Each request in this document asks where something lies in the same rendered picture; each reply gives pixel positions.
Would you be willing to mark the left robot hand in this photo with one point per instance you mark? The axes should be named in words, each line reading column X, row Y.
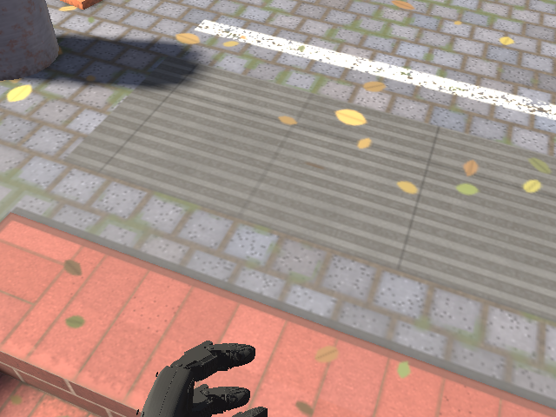
column 173, row 393

